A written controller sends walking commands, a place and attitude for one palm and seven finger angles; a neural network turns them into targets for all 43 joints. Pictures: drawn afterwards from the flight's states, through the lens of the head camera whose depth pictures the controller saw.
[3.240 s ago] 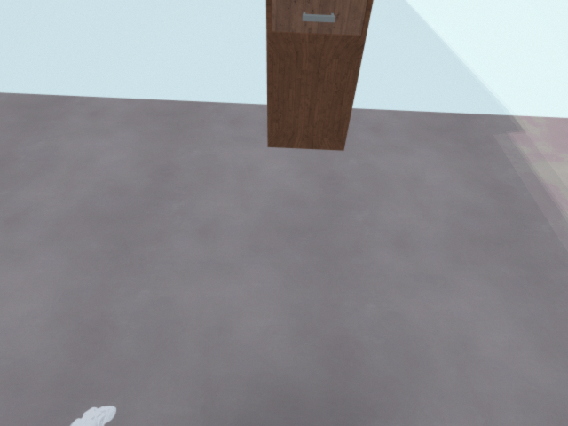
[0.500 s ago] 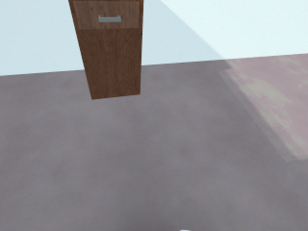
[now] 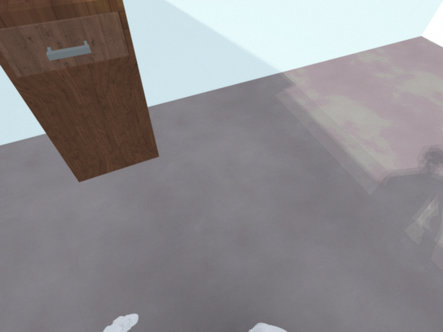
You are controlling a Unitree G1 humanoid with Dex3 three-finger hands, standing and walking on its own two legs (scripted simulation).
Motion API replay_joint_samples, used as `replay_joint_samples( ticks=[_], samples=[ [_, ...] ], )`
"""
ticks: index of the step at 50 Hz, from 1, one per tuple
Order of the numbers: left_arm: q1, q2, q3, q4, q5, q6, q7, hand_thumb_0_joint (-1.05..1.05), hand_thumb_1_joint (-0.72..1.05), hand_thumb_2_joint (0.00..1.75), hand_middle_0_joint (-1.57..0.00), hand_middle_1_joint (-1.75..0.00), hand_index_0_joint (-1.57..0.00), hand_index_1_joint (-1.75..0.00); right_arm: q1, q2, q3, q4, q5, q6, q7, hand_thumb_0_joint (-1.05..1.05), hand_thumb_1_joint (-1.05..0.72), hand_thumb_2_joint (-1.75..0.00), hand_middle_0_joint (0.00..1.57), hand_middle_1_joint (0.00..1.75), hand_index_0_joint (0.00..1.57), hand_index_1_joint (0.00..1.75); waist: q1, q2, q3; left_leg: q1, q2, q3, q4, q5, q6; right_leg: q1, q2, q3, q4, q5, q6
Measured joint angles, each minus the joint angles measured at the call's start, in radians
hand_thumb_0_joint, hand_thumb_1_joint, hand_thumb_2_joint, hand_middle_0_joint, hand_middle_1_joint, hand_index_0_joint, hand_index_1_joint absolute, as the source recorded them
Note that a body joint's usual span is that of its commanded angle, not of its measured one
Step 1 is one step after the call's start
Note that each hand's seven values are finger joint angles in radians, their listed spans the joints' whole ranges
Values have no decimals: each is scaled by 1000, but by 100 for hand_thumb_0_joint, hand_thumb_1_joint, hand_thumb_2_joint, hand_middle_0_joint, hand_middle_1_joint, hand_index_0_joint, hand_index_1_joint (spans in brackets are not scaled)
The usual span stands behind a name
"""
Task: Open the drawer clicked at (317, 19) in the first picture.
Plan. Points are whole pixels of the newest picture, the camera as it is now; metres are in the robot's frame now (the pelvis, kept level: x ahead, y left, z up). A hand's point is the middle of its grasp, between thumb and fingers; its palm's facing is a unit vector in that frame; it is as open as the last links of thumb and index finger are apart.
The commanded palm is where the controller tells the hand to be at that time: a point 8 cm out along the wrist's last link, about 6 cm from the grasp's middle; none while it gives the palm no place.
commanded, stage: walk to a spot facing it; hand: left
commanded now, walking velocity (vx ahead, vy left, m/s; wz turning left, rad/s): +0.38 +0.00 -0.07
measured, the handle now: (68, 49) +0.98 +0.54 -0.03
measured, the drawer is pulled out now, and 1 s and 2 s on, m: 0.00 0.00 0.00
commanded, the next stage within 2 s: turn to face it in 0.54 s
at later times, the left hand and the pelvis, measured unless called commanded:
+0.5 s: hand (109, 309) +0.19 +0.24 -0.17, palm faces +0.02 -0.99 -0.13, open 7.4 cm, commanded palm none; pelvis +0.22 +0.06 +0.02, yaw -3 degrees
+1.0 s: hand (162, 192) +0.47 +0.16 -0.14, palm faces -0.03 -0.98 -0.19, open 7.4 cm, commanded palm none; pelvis +0.34 +0.01 +0.01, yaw +0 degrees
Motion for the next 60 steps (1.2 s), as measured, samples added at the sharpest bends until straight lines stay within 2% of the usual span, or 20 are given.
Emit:
replay_joint_samples(
  ticks=[2,3,5,10,14,17,19,21,24,28,33,39,41,43,45,47,49,53,58,60],
  samples=[
    [25,-1,0,8,-9,-7,8,0,90,90,-19,-30,-20,-29,-38,-2,-7,-7,4,12,2,0,-91,-90,20,30,20,30,10,-2,-2,-143,-6,-84,279,43,9,50,10,-1,-6,-61,6],
    [41,0,11,11,-19,-11,18,-1,91,90,-20,-30,-21,-29,-61,-6,-11,-18,2,16,2,0,-91,-90,20,30,20,30,16,-1,-10,-209,-3,-108,348,79,11,78,16,-1,-31,-71,11],
    [68,19,23,18,-20,-18,36,-2,94,90,-20,-30,-21,-29,-114,-19,-20,-51,-5,19,1,1,-91,-90,20,30,20,30,24,5,-27,-319,15,-135,372,138,8,134,27,-2,-93,-62,24],
    [147,41,12,68,-3,-9,37,-2,94,90,-20,-30,-20,-29,-247,-68,-40,-143,-18,22,-2,1,-93,-90,20,30,19,30,22,20,-62,-462,57,-136,138,228,-18,237,33,5,-195,-70,37],
    [200,38,4,91,-1,-4,25,-1,92,90,-19,-30,-20,-29,-305,-113,-49,-178,-14,15,20,2,-95,-90,20,30,19,30,50,16,-70,-447,60,-120,-96,294,-22,299,24,11,-209,-118,66],
    [240,36,2,104,0,1,19,0,92,90,-19,-30,-20,-29,-331,-126,-47,-194,-14,5,30,1,-94,-90,19,30,19,30,74,-1,-67,-383,41,-95,-223,299,-16,340,8,18,-185,-177,94],
    [264,37,3,116,-4,9,16,0,91,90,-20,-30,-20,-29,-345,-125,-44,-201,-19,-13,30,1,-93,-90,19,30,19,30,80,-26,-60,-333,14,-68,-267,297,7,333,-23,35,-96,-241,103],
    [266,35,4,127,-9,28,13,0,91,90,-19,-30,-20,-29,-355,-116,-35,-212,-26,-32,24,1,-93,-90,19,30,19,30,82,-40,-46,-317,7,-41,-224,251,41,239,-30,82,168,-302,82],
    [248,33,6,133,-8,42,9,1,91,90,-19,-30,-20,-29,-338,-92,-20,-211,-26,-42,9,0,-92,-90,20,30,19,30,76,-37,-39,-236,5,-4,-279,232,48,79,-27,109,495,-243,65],
    [200,37,17,96,-2,56,5,1,91,90,-19,-30,-20,-29,-289,-71,-24,-187,-17,-44,-19,-1,-95,-90,20,30,20,30,73,-35,-32,-123,-7,47,-404,247,41,-82,-55,110,587,-123,82],
    [126,42,33,35,0,82,0,1,91,90,-19,-30,-20,-29,-224,-67,-19,-145,-14,-25,-18,-1,-95,-90,20,30,20,30,66,-27,-20,-30,-11,97,-482,236,25,-177,-81,86,454,-39,110],
    [29,36,14,2,-1,63,15,0,91,90,-19,-29,-20,-29,-160,-50,-14,-99,-17,0,-12,0,-92,-90,20,30,20,30,7,-4,11,12,0,99,-433,163,-15,-70,-71,52,64,16,101],
    [14,33,2,-5,1,39,20,0,91,90,-19,-29,-20,-29,-123,-39,-10,-77,-11,10,-8,0,-92,-90,20,30,19,30,-2,-5,-1,-4,4,77,-356,109,-35,12,-69,39,-55,68,88],
    [-9,10,-7,-7,-1,19,26,0,91,90,-19,-29,-20,-29,-124,-43,-11,-63,-2,36,-3,0,-91,-90,20,30,19,30,-6,31,2,-78,14,-10,-187,11,-30,13,-59,9,-17,-14,49],
    [-24,-12,-19,-14,-5,18,29,0,91,90,-19,-30,-20,-29,-141,-45,-15,-69,4,66,-5,0,-91,-90,20,30,19,30,-14,50,9,-168,-5,-89,3,-54,-27,31,-65,-24,-12,-35,35],
    [-29,-28,-24,-23,-7,25,36,0,90,90,-19,-30,-20,-29,-165,-46,-19,-80,3,82,-2,0,-91,-90,20,30,19,30,-9,47,7,-248,-18,-117,149,-36,-32,54,-74,-47,-38,-26,36],
    [-25,-39,-26,-26,-8,35,43,0,90,90,-20,-30,-20,-29,-192,-51,-25,-99,2,91,4,0,-91,-90,20,30,19,30,-5,39,-1,-307,-21,-127,216,5,-36,75,-81,-68,-70,-16,37],
    [-12,-36,-12,-39,-7,49,53,-1,91,90,-20,-30,-21,-30,-237,-70,-40,-151,-4,99,13,0,-91,-90,20,30,19,30,5,20,-27,-354,-13,-119,170,55,-43,99,-100,-116,-108,-5,45],
    [5,5,3,-48,4,71,52,-1,91,90,-20,-30,-21,-30,-291,-102,-53,-211,-8,98,20,0,-91,-90,20,30,19,30,29,-12,-35,-317,-6,-96,-22,62,-39,93,-137,-172,-68,-27,64],
    [20,25,10,-51,1,80,50,-1,91,90,-20,-30,-21,-30,-305,-119,-57,-238,-9,92,22,0,-91,-90,20,30,19,30,36,-20,-34,-274,-10,-89,-142,120,-34,75,-158,-189,-16,-51,78]
  ],
)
